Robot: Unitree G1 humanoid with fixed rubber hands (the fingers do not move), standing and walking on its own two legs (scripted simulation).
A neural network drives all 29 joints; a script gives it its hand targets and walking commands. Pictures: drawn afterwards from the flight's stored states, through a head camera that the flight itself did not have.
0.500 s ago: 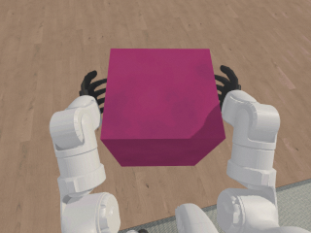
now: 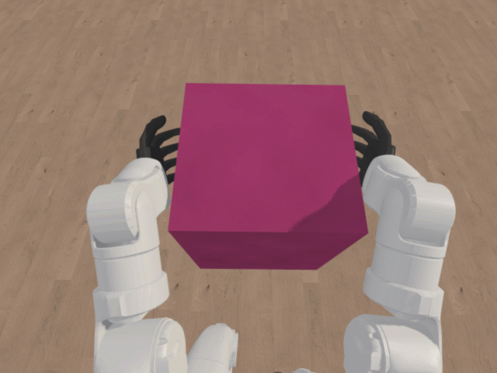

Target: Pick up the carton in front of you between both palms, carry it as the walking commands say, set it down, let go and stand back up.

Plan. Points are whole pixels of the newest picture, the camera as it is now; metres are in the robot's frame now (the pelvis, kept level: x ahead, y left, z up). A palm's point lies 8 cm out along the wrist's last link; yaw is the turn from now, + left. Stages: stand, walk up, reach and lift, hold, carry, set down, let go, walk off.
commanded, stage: carry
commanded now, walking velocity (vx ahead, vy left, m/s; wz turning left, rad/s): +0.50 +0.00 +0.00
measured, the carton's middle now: (261, 191) +0.37 +0.04 +0.06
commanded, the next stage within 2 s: none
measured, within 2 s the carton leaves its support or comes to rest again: neither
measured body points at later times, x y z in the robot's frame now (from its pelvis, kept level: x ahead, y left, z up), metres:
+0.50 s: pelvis +0.31 +0.04 +0.02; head +0.35 +0.05 +0.47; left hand +0.70 +0.15 +0.13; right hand +0.67 -0.15 +0.13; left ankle +0.31 +0.11 -0.73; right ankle +0.33 -0.10 -0.66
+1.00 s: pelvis +0.64 +0.00 +0.02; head +0.63 -0.01 +0.47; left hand +0.90 +0.15 +0.12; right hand +0.90 -0.16 +0.12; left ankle +0.74 +0.12 -0.70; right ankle +0.54 -0.10 -0.73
